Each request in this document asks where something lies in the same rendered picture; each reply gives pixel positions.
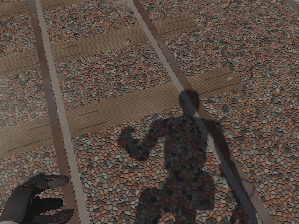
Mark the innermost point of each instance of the left robot hand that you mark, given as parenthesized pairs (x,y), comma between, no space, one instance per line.
(23,207)

